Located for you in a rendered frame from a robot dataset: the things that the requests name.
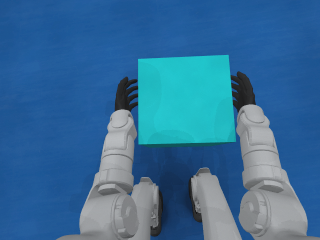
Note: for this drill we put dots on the right robot shin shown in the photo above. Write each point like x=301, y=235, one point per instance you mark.
x=202, y=170

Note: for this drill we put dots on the right robot forearm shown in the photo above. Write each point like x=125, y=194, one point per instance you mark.
x=262, y=167

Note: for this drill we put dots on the robot right upper arm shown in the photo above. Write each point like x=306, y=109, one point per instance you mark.
x=268, y=215

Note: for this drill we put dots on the left robot hand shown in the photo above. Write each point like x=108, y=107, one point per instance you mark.
x=122, y=101

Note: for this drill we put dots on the robot left upper arm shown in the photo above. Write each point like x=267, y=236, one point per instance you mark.
x=107, y=217

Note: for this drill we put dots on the right robot hand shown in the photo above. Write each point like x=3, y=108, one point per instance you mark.
x=244, y=95

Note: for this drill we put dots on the left robot forearm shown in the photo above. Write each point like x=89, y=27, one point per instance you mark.
x=115, y=171

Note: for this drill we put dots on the right robot foot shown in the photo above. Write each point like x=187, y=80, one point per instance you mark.
x=196, y=215

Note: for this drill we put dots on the carton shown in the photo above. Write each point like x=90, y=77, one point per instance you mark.
x=185, y=102

